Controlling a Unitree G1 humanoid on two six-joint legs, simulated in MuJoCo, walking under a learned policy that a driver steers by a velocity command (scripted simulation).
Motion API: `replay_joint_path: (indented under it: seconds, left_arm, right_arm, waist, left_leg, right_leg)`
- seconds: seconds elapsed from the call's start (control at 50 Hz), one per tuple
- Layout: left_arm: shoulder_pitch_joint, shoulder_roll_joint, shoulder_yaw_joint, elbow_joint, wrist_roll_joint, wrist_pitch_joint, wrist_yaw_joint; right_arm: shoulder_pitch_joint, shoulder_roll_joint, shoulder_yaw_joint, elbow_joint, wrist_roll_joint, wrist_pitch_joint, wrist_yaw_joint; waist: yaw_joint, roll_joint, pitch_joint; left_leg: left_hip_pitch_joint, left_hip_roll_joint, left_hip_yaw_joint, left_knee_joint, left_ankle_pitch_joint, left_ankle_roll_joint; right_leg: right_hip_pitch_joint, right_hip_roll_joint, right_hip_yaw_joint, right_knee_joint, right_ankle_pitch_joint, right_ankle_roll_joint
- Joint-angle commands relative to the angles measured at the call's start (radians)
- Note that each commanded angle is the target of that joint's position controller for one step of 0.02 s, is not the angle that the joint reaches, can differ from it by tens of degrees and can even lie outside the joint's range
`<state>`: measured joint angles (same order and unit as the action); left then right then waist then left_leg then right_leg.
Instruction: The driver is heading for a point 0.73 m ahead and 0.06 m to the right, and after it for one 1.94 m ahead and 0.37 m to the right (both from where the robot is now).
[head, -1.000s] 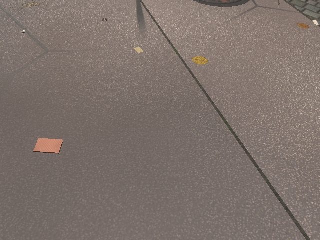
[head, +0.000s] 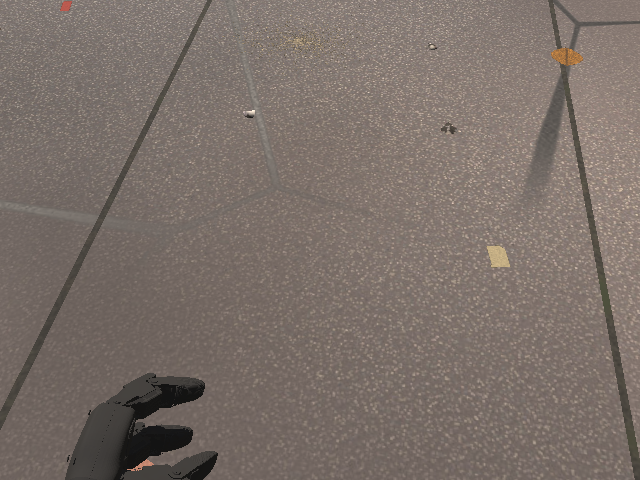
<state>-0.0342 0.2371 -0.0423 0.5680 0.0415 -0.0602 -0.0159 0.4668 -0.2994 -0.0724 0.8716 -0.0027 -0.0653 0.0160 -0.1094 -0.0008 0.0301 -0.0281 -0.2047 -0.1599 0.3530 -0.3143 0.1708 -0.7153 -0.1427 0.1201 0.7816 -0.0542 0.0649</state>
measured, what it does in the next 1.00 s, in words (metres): walks ahead: right foot, then left foot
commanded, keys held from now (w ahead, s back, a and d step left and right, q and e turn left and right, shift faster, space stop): w+shift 0.54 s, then w+e+shift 0.30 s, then e+shift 0.16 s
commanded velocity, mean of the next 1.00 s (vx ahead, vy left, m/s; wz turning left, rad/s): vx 0.95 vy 0.00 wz -0.03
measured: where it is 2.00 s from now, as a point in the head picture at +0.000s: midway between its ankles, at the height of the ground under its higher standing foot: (298, 184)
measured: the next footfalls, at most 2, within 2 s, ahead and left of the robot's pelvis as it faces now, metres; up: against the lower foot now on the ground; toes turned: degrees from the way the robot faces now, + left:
right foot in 0.12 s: +0.32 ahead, -0.18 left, +0.00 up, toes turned +8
left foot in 0.58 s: +0.70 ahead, +0.09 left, +0.00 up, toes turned +14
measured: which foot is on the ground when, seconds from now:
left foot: down 0.00-0.14, up 0.16-0.56, down 0.58-1.00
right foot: up 0.00-0.10, down 0.12-0.56, up 0.58-0.98, down 1.00-1.00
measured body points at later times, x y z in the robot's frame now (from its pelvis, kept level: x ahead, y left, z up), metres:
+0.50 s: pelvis +0.44 -0.05 -0.01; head +0.48 -0.04 +0.44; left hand +0.27 +0.17 -0.13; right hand +0.77 -0.17 -0.05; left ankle +0.63 +0.09 -0.69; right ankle +0.28 -0.19 -0.73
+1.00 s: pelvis +0.91 +0.03 -0.03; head +0.94 +0.03 +0.42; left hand +1.11 +0.26 -0.13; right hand +0.86 -0.23 -0.16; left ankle +0.67 +0.09 -0.70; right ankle +1.10 -0.01 -0.72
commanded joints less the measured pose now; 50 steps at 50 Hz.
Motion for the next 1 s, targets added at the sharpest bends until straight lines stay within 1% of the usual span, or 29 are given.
replay_joint_path:
  seconds: [0.02, 0.08, 0.1, 0.12, 0.14, 0.16, 0.18, 0.2, 0.22, 0.28, 0.36, 0.44, 0.48, 0.52, 0.54, 0.56, 0.58, 0.6, 0.62, 0.64, 0.68, 0.72, 0.76, 0.82, 0.88, 0.92, 0.96, 0.98, 1.0]
  left_arm:
    - [-0.059, 0.091, 0.024, -0.066, -0.020, -0.007, 0.000]
    - [0.075, 0.162, 0.059, -0.021, -0.010, -0.021, 0.015]
    - [0.230, 0.201, 0.081, 0.021, -0.011, -0.026, 0.025]
    - [0.438, 0.240, 0.103, 0.075, -0.006, -0.030, 0.041]
    - [0.644, 0.304, 0.123, 0.116, 0.018, -0.033, 0.059]
    - [0.528, 0.381, 0.143, 0.128, 0.032, -0.030, 0.040]
    - [0.373, 0.250, 0.133, 0.085, 0.022, -0.021, 0.023]
    - [0.325, 0.182, 0.120, 0.086, 0.010, -0.022, 0.016]
    - [0.335, 0.152, 0.113, 0.116, 0.016, -0.025, 0.010]
    - [0.432, 0.105, 0.095, 0.218, -0.003, -0.049, 0.008]
    - [0.481, 0.142, 0.099, 0.259, -0.024, -0.070, 0.003]
    - [0.539, 0.159, 0.094, 0.300, -0.039, -0.080, 0.000]
    - [0.562, 0.191, 0.097, 0.326, -0.038, -0.077, 0.001]
    - [0.586, 0.238, 0.102, 0.346, -0.031, -0.064, 0.014]
    - [0.581, 0.259, 0.106, 0.355, -0.023, -0.050, 0.025]
    - [0.563, 0.264, 0.105, 0.356, -0.023, -0.035, 0.033]
    - [0.544, 0.225, 0.095, 0.334, -0.021, -0.032, 0.030]
    - [0.633, 0.044, 0.061, 0.291, -0.039, -0.037, 0.015]
    - [0.592, 0.147, 0.084, 0.271, -0.062, -0.038, 0.024]
    - [0.460, 0.174, 0.094, 0.246, -0.059, -0.038, 0.026]
    - [0.417, 0.124, 0.083, 0.258, -0.046, -0.024, 0.009]
    - [0.462, 0.083, 0.081, 0.275, -0.022, 0.016, -0.012]
    - [0.377, 0.064, 0.083, 0.243, -0.016, 0.042, -0.026]
    - [0.221, 0.041, 0.072, 0.175, -0.023, 0.044, -0.041]
    - [0.118, 0.029, 0.057, 0.137, -0.021, 0.029, -0.058]
    - [0.140, 0.040, 0.057, 0.152, -0.008, 0.016, -0.071]
    - [0.339, 0.095, 0.078, 0.211, 0.003, 0.019, -0.067]
    - [0.529, 0.147, 0.103, 0.259, 0.007, 0.021, -0.053]
    - [0.665, 0.194, 0.131, 0.300, -0.003, 0.019, -0.028]
  right_arm:
    - [-0.044, -0.182, -0.051, -0.076, 0.006, -0.023, 0.004]
    - [-0.029, -0.201, -0.054, -0.063, -0.005, -0.026, -0.007]
    - [-0.055, -0.229, -0.057, -0.061, -0.015, -0.026, -0.005]
    - [-0.112, -0.209, -0.050, -0.073, -0.022, -0.032, -0.004]
    - [-0.140, -0.065, -0.012, -0.106, -0.033, -0.044, -0.009]
    - [0.064, 0.021, 0.020, -0.142, 0.029, -0.045, 0.004]
    - [-0.033, -0.068, 0.020, -0.106, -0.008, -0.024, -0.011]
    - [-0.139, -0.099, 0.013, -0.122, -0.024, -0.019, 0.000]
    - [-0.205, -0.095, 0.016, -0.140, -0.031, -0.017, 0.010]
    - [-0.261, -0.035, 0.040, -0.188, -0.045, 0.003, 0.037]
    - [-0.429, -0.043, 0.061, -0.266, -0.047, 0.003, 0.045]
    - [-0.586, -0.008, 0.094, -0.315, -0.035, -0.009, 0.069]
    - [-0.596, -0.022, 0.093, -0.308, -0.034, -0.010, 0.062]
    - [-0.533, -0.056, 0.081, -0.286, -0.045, -0.009, 0.041]
    - [-0.409, -0.090, 0.066, -0.250, -0.049, -0.009, 0.028]
    - [-0.208, -0.120, 0.046, -0.183, -0.047, -0.009, 0.011]
    - [-0.031, -0.183, 0.018, -0.133, -0.061, -0.008, -0.009]
    - [-0.010, -0.256, -0.007, -0.128, -0.092, -0.012, -0.022]
    - [-0.017, -0.226, -0.008, -0.144, -0.061, -0.005, -0.015]
    - [-0.096, -0.161, 0.000, -0.121, -0.047, -0.012, -0.015]
    - [-0.168, -0.085, 0.010, -0.098, -0.048, -0.034, -0.011]
    - [-0.161, -0.040, 0.023, -0.069, -0.032, -0.054, -0.012]
    - [-0.147, -0.024, 0.025, -0.038, -0.008, -0.072, -0.007]
    - [-0.136, -0.017, 0.029, -0.018, -0.012, -0.085, -0.003]
    - [-0.147, -0.028, 0.035, -0.011, -0.004, -0.089, -0.015]
    - [-0.094, -0.081, 0.029, -0.006, 0.011, -0.095, -0.039]
    - [-0.120, -0.154, 0.011, -0.029, 0.019, -0.078, -0.064]
    - [-0.161, -0.174, 0.003, -0.043, 0.015, -0.062, -0.067]
    - [-0.213, -0.175, -0.006, -0.052, 0.021, -0.047, -0.057]
  waist:
    - [0.015, 0.038, 0.017]
    - [0.068, 0.059, -0.082]
    - [0.162, 0.051, -0.168]
    - [0.282, 0.044, -0.248]
    - [0.331, -0.138, -0.347]
    - [0.141, -0.499, -0.417]
    - [0.145, -0.204, -0.217]
    - [0.153, -0.056, -0.129]
    - [0.151, 0.023, -0.079]
    - [0.118, -0.069, -0.014]
    - [0.117, -0.052, 0.073]
    - [0.141, -0.047, 0.107]
    - [0.134, -0.051, 0.093]
    - [0.089, -0.115, 0.006]
    - [0.022, -0.140, -0.075]
    - [-0.068, -0.136, -0.168]
    - [-0.133, -0.101, -0.262]
    - [-0.012, 0.187, -0.382]
    - [-0.039, 0.137, -0.466]
    - [-0.005, 0.050, -0.243]
    - [0.062, -0.003, -0.054]
    - [0.123, 0.045, -0.012]
    - [0.139, 0.050, 0.053]
    - [0.137, 0.062, 0.106]
    - [0.145, 0.009, 0.144]
    - [0.147, 0.007, 0.089]
    - [0.235, 0.073, -0.048]
    - [0.324, 0.089, -0.143]
    - [0.397, 0.035, -0.184]
  left_leg:
    - [-0.219, 0.198, -0.208, -0.127, 0.447, 0.077]
    - [-0.028, 0.241, -0.207, 0.067, 0.772, 0.020]
    - [-0.012, 0.235, -0.178, 0.247, 0.868, 0.000]
    - [-0.141, 0.204, -0.143, 0.506, 0.779, -0.017]
    - [-0.335, 0.145, -0.083, 0.884, 0.243, -0.018]
    - [-0.629, 0.036, -0.019, 1.078, -0.145, -0.058]
    - [-0.744, 0.146, 0.007, 1.108, -0.034, -0.043]
    - [-0.726, 0.180, 0.027, 1.046, 0.052, -0.053]
    - [-0.694, 0.202, 0.030, 0.992, 0.069, -0.058]
    - [-0.689, 0.227, 0.000, 0.886, 0.050, -0.067]
    - [-0.793, 0.229, 0.045, 0.681, 0.170, -0.090]
    - [-0.540, 0.235, 0.236, 0.348, 0.381, -0.071]
    - [-0.488, 0.210, 0.265, 0.275, 0.383, -0.043]
    - [-0.382, 0.140, 0.295, 0.253, 0.264, -0.018]
    - [-0.247, 0.113, 0.283, 0.247, 0.195, 0.000]
    - [-0.020, 0.115, 0.252, 0.199, 0.179, 0.017]
    - [0.250, 0.250, 0.113, 0.216, 0.049, 0.036]
    - [0.524, 0.582, -0.353, 0.173, -0.200, 0.094]
    - [0.505, 0.651, -0.643, 0.002, -0.268, 0.121]
    - [0.332, 0.576, -0.441, -0.044, -0.212, 0.081]
    - [0.050, 0.504, -0.210, -0.119, 0.005, 0.034]
    - [-0.091, 0.468, -0.068, -0.187, 0.053, 0.000]
    - [-0.111, 0.443, 0.060, -0.232, 0.163, -0.037]
    - [-0.147, 0.369, 0.277, -0.261, 0.424, -0.091]
    - [-0.165, 0.321, 0.427, -0.221, 0.776, -0.137]
    - [-0.101, 0.327, 0.444, -0.087, 1.062, -0.166]
    - [-0.078, 0.370, 0.424, 0.192, 1.271, -0.190]
    - [-0.134, 0.392, 0.401, 0.440, 1.249, -0.199]
    - [-0.218, 0.335, 0.396, 0.805, 0.858, -0.210]
  right_leg:
    - [0.294, 0.098, -0.122, -0.183, 0.158, -0.020]
    - [0.439, 0.153, -0.125, -0.262, 0.048, -0.061]
    - [0.580, 0.169, -0.145, -0.264, -0.037, -0.080]
    - [0.802, 0.112, -0.113, -0.223, -0.122, -0.098]
    - [0.992, -0.101, 0.163, -0.237, -0.502, -0.099]
    - [1.094, -0.296, 0.848, -0.558, -0.739, -0.228]
    - [0.952, -0.255, 0.786, -0.585, -0.889, -0.252]
    - [0.826, -0.203, 0.577, -0.556, -0.717, -0.248]
    - [0.726, -0.151, 0.437, -0.553, -0.544, -0.234]
    - [0.624, -0.074, 0.242, -0.588, -0.358, -0.211]
    - [0.593, -0.059, 0.075, -0.691, -0.133, -0.229]
    - [0.523, -0.024, -0.092, -0.812, 0.228, -0.204]
    - [0.642, -0.035, -0.140, -0.772, 0.491, -0.195]
    - [0.772, -0.059, -0.171, -0.582, 0.942, -0.183]
    - [0.790, -0.074, -0.178, -0.399, 1.057, -0.173]
    - [0.723, -0.067, -0.174, -0.147, 1.027, -0.164]
    - [0.510, -0.027, -0.166, 0.158, 0.716, -0.165]
    - [0.138, 0.132, -0.149, 0.563, -0.342, -0.154]
    - [0.023, 0.165, -0.035, 0.717, -0.381, -0.179]
    - [-0.038, 0.099, -0.029, 0.658, -0.241, -0.184]
    - [0.026, 0.042, -0.035, 0.553, -0.181, -0.175]
    - [0.102, 0.012, -0.034, 0.509, -0.178, -0.157]
    - [0.025, -0.012, -0.048, 0.473, -0.149, -0.147]
    - [-0.017, 0.004, -0.124, 0.339, 0.024, -0.145]
    - [0.098, 0.079, -0.257, 0.042, 0.192, -0.162]
    - [0.256, 0.181, -0.356, -0.109, 0.291, -0.169]
    - [0.496, 0.264, -0.354, -0.129, 0.230, -0.199]
    - [0.695, 0.277, -0.294, -0.116, 0.200, -0.234]
    - [0.829, 0.220, -0.197, -0.205, 0.278, -0.290]
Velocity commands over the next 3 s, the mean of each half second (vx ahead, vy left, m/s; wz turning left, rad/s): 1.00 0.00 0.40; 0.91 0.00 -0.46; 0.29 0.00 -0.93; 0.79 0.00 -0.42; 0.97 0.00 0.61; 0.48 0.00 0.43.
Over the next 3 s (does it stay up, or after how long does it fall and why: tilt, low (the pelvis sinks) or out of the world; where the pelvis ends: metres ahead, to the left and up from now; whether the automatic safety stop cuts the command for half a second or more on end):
stays up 1.97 -0.54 -0.01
